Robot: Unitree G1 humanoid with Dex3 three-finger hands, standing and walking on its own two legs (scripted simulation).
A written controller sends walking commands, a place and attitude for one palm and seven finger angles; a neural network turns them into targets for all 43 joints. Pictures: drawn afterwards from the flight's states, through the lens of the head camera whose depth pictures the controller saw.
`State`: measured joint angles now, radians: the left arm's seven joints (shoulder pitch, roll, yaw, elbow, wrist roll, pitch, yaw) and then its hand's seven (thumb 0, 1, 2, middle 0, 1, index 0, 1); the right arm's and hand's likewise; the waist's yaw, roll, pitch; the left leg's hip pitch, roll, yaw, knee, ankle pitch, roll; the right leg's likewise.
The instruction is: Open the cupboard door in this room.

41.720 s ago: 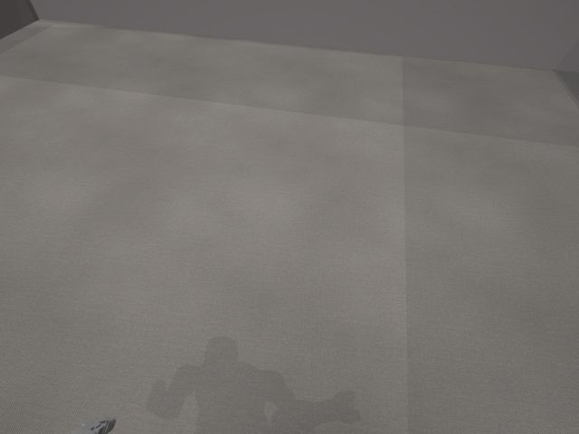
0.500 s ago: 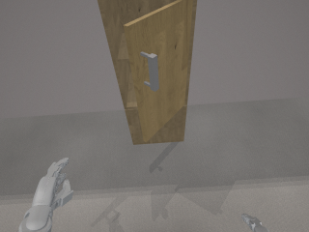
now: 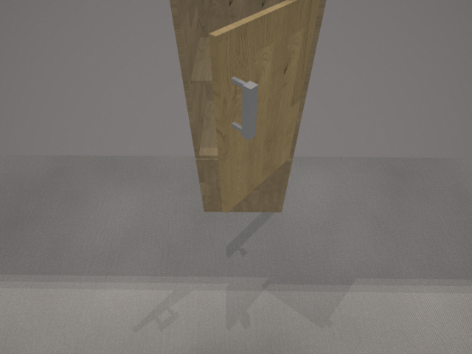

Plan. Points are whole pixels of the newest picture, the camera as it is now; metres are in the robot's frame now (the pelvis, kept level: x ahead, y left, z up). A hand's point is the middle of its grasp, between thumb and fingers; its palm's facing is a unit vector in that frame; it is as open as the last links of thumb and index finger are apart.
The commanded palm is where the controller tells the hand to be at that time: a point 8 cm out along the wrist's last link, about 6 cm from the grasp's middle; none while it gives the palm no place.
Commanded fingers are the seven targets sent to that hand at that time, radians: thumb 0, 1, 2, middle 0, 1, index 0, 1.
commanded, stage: let the arm hang, fingers relaxed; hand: left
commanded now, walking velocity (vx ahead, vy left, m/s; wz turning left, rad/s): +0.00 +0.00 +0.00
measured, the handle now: (242, 108) +0.61 +0.02 +0.08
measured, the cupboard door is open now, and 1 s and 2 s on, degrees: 47 47 47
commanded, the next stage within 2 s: look to check the result in 0.46 s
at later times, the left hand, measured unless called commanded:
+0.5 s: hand out of the picture -0.01 +0.17 -0.17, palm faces +0.02 -0.98 -0.20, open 7.3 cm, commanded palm none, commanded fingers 0.00 0.90 0.90 -0.20 -0.30 -0.20 -0.30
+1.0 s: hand out of the picture -0.01 +0.16 -0.17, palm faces +0.02 -0.98 -0.19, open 7.4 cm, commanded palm none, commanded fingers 0.00 0.90 0.90 -0.20 -0.30 -0.20 -0.30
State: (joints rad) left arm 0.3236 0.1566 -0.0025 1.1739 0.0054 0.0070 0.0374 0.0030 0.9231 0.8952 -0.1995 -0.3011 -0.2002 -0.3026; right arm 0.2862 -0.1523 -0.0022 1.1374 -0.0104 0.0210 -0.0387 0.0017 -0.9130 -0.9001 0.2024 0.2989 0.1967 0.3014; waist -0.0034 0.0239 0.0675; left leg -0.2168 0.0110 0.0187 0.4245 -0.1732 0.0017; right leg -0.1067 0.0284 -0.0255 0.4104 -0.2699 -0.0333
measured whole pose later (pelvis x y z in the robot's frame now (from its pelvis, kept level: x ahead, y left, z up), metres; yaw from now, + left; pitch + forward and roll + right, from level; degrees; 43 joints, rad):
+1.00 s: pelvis +0.01 +0.00 +0.00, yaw +0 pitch -2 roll +0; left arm 0.29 0.12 0.00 1.16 0.01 -0.01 0.04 0.00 0.91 0.90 -0.20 -0.30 -0.20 -0.30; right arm 0.27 -0.13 -0.01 1.15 -0.01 0.01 -0.04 0.00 -0.91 -0.90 0.20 0.30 0.20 0.30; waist -0.01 0.02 0.05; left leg -0.20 0.00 0.03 0.41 -0.18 0.01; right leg -0.10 0.02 -0.01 0.41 -0.28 -0.03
